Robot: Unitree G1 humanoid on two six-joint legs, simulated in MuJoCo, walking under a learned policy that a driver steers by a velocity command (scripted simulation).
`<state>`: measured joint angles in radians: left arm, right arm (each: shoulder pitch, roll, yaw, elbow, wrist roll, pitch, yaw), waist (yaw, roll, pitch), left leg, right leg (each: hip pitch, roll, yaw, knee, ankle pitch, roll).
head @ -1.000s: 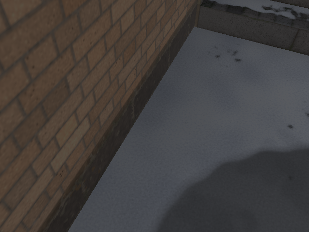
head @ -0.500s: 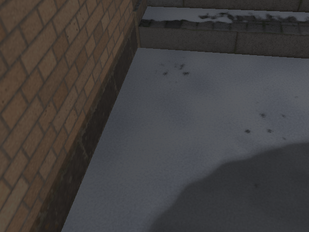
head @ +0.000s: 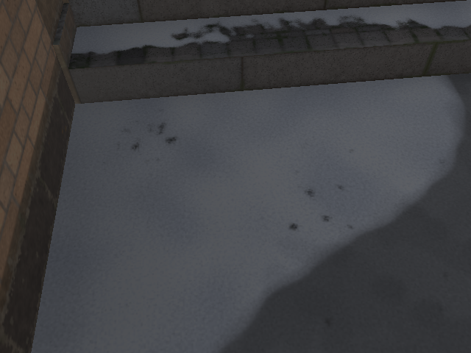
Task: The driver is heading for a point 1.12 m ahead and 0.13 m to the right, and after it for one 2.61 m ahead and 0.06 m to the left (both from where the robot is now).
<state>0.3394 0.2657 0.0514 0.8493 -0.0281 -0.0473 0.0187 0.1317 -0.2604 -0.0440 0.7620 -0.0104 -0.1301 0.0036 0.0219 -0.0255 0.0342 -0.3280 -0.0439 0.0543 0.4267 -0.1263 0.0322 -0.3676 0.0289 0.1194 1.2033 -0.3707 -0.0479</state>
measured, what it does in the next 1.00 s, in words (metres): walks ahead: right foot, then left foot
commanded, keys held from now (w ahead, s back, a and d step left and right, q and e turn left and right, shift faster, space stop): w+e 0.40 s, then w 0.30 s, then w+q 0.30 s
